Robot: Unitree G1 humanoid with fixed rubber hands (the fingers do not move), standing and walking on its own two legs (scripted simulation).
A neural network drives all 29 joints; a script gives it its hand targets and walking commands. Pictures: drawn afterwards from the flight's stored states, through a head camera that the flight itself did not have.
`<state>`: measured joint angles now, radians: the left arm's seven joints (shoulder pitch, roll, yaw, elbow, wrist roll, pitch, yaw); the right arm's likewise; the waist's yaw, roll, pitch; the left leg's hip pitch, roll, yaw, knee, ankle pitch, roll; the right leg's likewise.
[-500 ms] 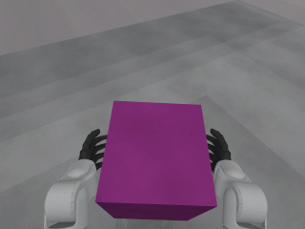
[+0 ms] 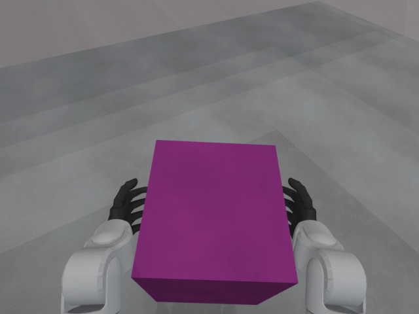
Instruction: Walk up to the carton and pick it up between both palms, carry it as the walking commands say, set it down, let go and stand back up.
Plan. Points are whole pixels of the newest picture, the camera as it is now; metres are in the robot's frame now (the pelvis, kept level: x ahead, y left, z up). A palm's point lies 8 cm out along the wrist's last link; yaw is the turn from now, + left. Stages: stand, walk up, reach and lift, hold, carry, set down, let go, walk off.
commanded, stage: carry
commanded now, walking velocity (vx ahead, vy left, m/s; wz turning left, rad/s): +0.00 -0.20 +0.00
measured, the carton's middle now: (211, 229) +0.26 +0.00 +0.03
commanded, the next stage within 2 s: none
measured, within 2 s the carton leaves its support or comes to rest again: neither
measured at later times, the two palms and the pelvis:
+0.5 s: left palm (197, 278) +0.16 +0.02 +0.09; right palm (398, 270) +0.18 -0.27 +0.10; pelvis -0.07 -0.13 +0.00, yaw +1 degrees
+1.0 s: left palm out of the picture +0.09 -0.12 +0.08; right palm out of the picture +0.11 -0.41 +0.10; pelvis -0.13 -0.27 +0.00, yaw +3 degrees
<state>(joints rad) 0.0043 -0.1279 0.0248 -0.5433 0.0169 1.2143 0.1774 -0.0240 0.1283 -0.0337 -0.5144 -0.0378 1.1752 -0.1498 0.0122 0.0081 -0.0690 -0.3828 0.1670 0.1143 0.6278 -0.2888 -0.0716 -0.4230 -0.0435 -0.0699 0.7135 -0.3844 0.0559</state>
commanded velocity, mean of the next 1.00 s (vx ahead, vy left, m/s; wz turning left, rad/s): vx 0.00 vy -0.20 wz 0.00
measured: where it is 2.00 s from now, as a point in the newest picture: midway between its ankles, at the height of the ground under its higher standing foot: outside the picture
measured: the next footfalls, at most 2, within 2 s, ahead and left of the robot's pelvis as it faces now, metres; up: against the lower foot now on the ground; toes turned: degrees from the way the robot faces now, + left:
right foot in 0.02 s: +0.05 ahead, -0.14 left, +0.00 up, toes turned -6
left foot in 0.32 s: -0.03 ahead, +0.02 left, +0.00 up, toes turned +11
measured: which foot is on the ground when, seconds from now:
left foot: down 0.00-0.04, up 0.06-0.30, down 0.32-0.60, up 0.62-0.88, down 0.90-1.00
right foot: up 0.00-0.00, down 0.02-0.34, up 0.36-0.56, down 0.58-0.90, up 0.92-1.00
